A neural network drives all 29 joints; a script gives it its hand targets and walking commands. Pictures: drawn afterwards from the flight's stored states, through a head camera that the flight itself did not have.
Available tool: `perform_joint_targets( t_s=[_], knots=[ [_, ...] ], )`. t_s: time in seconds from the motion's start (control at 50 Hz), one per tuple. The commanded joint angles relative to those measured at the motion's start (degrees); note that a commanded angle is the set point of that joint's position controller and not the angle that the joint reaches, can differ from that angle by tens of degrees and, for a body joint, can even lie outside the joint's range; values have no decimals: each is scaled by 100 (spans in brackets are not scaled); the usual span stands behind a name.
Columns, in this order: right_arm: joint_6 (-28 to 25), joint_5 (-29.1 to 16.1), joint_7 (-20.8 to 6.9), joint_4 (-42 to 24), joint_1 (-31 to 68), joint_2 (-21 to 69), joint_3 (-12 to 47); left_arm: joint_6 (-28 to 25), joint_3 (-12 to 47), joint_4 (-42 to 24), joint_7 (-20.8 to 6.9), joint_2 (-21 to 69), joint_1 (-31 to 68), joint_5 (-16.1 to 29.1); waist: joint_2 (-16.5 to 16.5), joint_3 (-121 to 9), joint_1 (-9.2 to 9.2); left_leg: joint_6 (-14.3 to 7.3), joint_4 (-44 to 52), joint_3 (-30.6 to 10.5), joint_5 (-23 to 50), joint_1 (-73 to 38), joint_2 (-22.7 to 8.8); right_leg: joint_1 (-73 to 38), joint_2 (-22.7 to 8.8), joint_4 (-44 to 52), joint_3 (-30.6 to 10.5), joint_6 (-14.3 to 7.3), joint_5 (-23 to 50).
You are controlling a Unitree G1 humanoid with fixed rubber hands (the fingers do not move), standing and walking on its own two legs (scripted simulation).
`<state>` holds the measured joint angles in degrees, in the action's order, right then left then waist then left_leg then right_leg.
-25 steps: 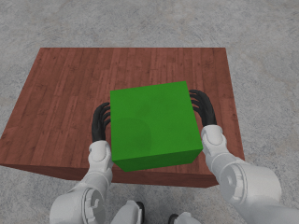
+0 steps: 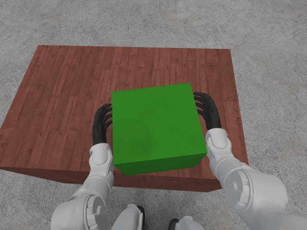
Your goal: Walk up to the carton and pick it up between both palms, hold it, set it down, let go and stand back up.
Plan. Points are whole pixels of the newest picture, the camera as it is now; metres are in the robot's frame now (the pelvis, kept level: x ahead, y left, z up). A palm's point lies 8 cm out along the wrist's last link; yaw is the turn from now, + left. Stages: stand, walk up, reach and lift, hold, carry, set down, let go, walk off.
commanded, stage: set down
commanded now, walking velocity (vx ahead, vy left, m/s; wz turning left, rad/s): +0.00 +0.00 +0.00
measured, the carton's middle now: (156, 132) +0.38 +0.04 -0.07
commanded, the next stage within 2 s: none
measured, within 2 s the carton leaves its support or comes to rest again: neither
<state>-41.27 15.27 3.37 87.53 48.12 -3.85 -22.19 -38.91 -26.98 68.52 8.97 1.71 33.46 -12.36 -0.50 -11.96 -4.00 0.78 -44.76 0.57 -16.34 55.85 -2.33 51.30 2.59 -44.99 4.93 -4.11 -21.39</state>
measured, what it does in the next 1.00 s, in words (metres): stands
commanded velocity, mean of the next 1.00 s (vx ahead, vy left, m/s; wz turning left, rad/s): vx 0.00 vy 0.00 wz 0.00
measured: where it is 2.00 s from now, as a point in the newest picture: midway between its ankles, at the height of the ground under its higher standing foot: outside the picture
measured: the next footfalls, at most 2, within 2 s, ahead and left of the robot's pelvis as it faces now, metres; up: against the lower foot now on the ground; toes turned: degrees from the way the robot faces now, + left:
none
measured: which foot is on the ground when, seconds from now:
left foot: down 0.00-1.00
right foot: down 0.00-1.00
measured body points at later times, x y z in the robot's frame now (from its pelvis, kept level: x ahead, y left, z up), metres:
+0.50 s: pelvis +0.00 +0.00 +0.00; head +0.14 +0.01 +0.43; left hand +0.36 +0.20 -0.05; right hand +0.42 -0.11 -0.03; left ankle +0.03 +0.13 -0.69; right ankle -0.02 -0.07 -0.69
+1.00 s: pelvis -0.01 +0.03 -0.02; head +0.15 +0.00 +0.40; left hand +0.38 +0.22 -0.05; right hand +0.46 -0.15 -0.04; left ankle +0.03 +0.13 -0.69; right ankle -0.02 -0.07 -0.69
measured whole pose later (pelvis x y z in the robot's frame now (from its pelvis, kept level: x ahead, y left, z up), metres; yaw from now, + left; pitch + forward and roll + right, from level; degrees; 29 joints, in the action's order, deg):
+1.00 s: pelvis -0.01 +0.03 -0.02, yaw -4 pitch +34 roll -3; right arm -35.8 -12.0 0.7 92.7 57.2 -17.2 3.6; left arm -31.0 -8.7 68.5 10.1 -1.9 39.1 4.8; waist -2.6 -16.6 -10.8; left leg -0.1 -51.1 1.3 -18.1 67.1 -3.4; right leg 61.9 4.1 -48.1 2.3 -1.9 -20.5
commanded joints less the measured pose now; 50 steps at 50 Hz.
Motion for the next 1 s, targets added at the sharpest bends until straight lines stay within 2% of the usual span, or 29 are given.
perform_joint_targets(
  t_s=[0.0,0.06,0.08,0.1,0.12,0.14,0.2,0.22,0.28,0.3,0.32,0.38,0.4,0.42,0.44,0.46,0.52,0.54,0.58,0.62,0.66,0.7,0.78,0.82,0.86,0.88,0.9,0.94,0.98],
  knots=[
    [56,874,-823,349,1734,3125,1125,-7,1258,17,-619,2366,2396,-749,313,-2686,49,-123,120,334,1497,-912,251,-2300,-172,427,-440,428,2131],
    [14,797,-807,434,1632,3174,1173,-40,1261,52,-622,2455,2143,-790,250,-2523,-17,-119,114,308,1486,-914,239,-2219,-219,431,-460,394,2174],
    [-12,857,-804,440,1686,3097,1166,-44,1243,64,-612,2371,2240,-784,258,-2572,33,-83,88,328,1475,-916,213,-2212,-166,401,-396,398,2099],
    [-2,826,-811,340,1690,3017,1152,-61,1304,-110,-571,2305,2341,-723,241,-2828,-51,-62,113,339,1612,-1078,207,-2286,-152,384,-339,409,2150],
    [7,785,-795,373,1657,3048,1119,-52,1331,-21,-569,2386,2201,-702,300,-2695,67,-79,100,342,1640,-1145,217,-2165,-135,458,-346,396,2081],
    [17,750,-786,238,1641,3007,1127,-58,1319,-118,-568,2291,2205,-701,181,-2772,30,-62,80,361,1694,-1274,200,-2119,-134,459,-348,393,2100],
    [145,857,-785,452,1522,3135,1024,-7,1260,-105,-623,2339,2342,-765,294,-2364,63,-107,126,330,1392,-1173,212,-1923,-197,587,-397,425,1672],
    [150,930,-808,399,1651,3236,958,-8,1263,63,-635,2373,2383,-793,263,-2370,163,-128,159,317,1250,-1246,210,-1771,-139,567,-326,392,1529],
    [131,941,-831,287,1699,3057,912,7,1182,44,-570,2247,2241,-865,317,-2573,43,-111,135,341,1396,-1164,182,-1929,-157,582,-360,340,1596],
    [136,970,-837,250,1731,3143,971,-2,1078,140,-590,2291,2191,-905,465,-2492,-20,-160,131,334,1302,-1000,229,-1955,-164,552,-377,408,1638],
    [126,909,-833,238,1652,2948,945,-27,1093,98,-573,2120,2138,-887,267,-2649,9,-147,106,307,1289,-1051,217,-1998,-168,489,-392,397,1730],
    [195,1098,-823,482,1653,3270,750,-84,1069,174,-583,2256,2309,-908,285,-2166,112,-203,134,290,976,-1072,178,-1530,-187,607,-358,341,960],
    [211,1173,-848,540,1569,3366,712,-61,1090,152,-590,2501,2262,-1005,256,-2100,26,-181,144,359,1139,-1199,170,-1529,-207,635,-317,310,971],
    [209,1151,-849,328,1511,3220,720,-43,1077,-100,-581,2228,2327,-990,214,-2313,33,-142,148,373,1250,-1231,174,-1726,-209,632,-333,329,1254],
    [219,1168,-845,437,1512,3150,635,-5,1070,56,-552,2297,2125,-1022,166,-2274,65,-126,179,355,1263,-1324,177,-1571,-161,678,-282,300,1141],
    [206,1094,-828,389,1474,2721,645,11,976,26,-513,2038,2012,-1001,106,-2372,-13,-127,153,317,1389,-1358,150,-1537,-185,635,-325,328,1293],
    [199,805,-686,337,1471,1931,622,-10,610,-60,-328,1219,1658,-874,241,-2484,-142,-173,83,397,1563,-1083,145,-1723,-185,501,-470,333,1648],
    [189,685,-609,461,1443,1743,547,-69,573,-38,-296,1016,1642,-770,330,-2414,-74,-195,79,357,1430,-956,157,-1793,-208,432,-481,369,1595],
    [124,294,-468,259,1394,1076,603,-111,399,-282,-174,378,1380,-570,304,-2823,-202,-161,24,444,1671,-993,153,-2018,-181,326,-536,369,2022],
    [107,-196,-294,324,1690,544,850,-71,524,-87,-96,93,1511,-182,278,-2781,-243,-147,-65,468,1690,-677,182,-2055,-181,253,-625,416,2149],
    [61,-998,-207,7,2000,-155,1226,36,778,-527,44,-356,1721,430,122,-3666,-323,36,-259,453,2193,-933,219,-2218,-120,34,-712,405,2861],
    [50,-1601,-148,-78,2418,-467,1732,139,1104,-248,100,-474,1877,826,168,-4069,-420,134,-419,437,2294,-866,233,-2060,-86,-87,-709,461,3091],
    [20,-2133,-3,-275,2606,-1265,2166,176,1583,-403,93,-790,2001,1325,134,-4861,-333,378,-766,416,3132,-1506,196,-1778,67,-274,-498,479,3533],
    [30,-2292,8,-205,2620,-1785,2174,304,1695,-617,142,-829,1973,1469,-55,-4872,-258,560,-847,309,3836,-2255,144,-972,238,-185,-306,471,3310],
    [153,-2504,-70,25,2604,-2075,2273,455,1677,-664,189,-894,2038,1505,-208,-4524,-366,633,-790,245,3770,-2750,101,-228,362,82,-164,401,2510],
    [242,-2669,-130,59,2608,-2130,2403,552,1725,-777,197,-898,1967,1618,-82,-4435,-457,608,-790,205,3604,-2708,84,-149,363,48,-181,392,2336],
    [322,-2722,-203,-15,2685,-2122,2463,593,1866,-873,185,-885,1999,1706,77,-4575,-417,589,-762,232,3489,-2642,101,-136,424,53,-152,374,2364],
    [403,-2898,-315,90,2559,-2185,2666,642,1913,-664,112,-771,1701,1797,395,-4456,-489,545,-774,256,3318,-2261,82,-235,456,-41,-159,382,2340],
    [461,-3145,-432,-314,2553,-2143,2957,619,1838,-687,-9,-862,1527,1898,766,-4561,-620,396,-713,333,3184,-1821,113,-852,396,-1,-256,475,2646]
  ],
)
